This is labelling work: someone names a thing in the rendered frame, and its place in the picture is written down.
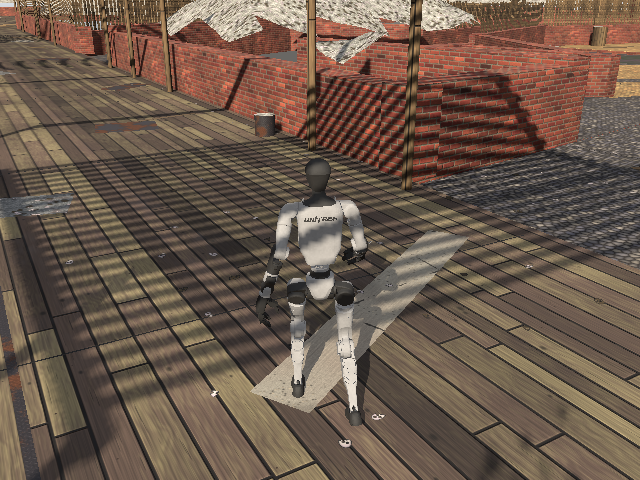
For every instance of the humanoid robot head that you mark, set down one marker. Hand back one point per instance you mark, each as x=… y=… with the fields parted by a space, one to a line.
x=317 y=174

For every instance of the left robot hand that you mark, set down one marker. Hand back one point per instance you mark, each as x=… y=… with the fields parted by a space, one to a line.
x=260 y=309

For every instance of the robot left upper arm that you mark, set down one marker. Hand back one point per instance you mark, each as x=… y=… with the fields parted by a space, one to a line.
x=287 y=213

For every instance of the robot right upper arm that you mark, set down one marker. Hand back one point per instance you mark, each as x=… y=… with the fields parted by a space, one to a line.
x=354 y=221

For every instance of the right robot hand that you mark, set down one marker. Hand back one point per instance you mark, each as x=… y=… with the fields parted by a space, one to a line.
x=349 y=253

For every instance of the robot left forearm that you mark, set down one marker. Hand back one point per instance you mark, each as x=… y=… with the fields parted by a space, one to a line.
x=271 y=275

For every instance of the right robot shin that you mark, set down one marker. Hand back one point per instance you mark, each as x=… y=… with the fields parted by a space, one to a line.
x=349 y=374

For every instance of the robot right forearm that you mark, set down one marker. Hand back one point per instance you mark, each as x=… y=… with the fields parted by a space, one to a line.
x=362 y=252

